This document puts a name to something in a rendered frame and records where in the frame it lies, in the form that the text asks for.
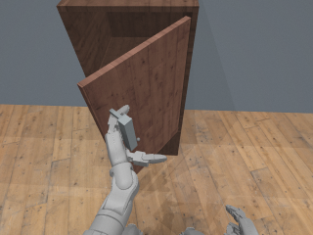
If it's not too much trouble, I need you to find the left robot forearm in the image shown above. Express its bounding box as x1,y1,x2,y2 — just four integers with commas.
82,162,140,235

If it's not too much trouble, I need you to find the right robot hand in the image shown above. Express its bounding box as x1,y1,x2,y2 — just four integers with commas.
224,205,259,235

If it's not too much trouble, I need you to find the handle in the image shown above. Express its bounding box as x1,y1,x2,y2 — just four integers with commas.
109,108,138,151

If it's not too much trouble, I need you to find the right robot shin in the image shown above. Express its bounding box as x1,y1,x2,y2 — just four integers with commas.
185,227,195,231

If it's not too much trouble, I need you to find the left robot shin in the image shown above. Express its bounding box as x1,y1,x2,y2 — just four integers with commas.
127,223,137,228

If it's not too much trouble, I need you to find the robot shin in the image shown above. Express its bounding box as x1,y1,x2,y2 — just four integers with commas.
127,223,137,228
185,227,195,231

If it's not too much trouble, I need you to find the left robot hand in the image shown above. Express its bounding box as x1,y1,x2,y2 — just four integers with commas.
105,105,167,167

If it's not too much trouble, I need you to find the cupboard door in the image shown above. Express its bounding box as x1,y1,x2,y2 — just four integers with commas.
77,16,191,174

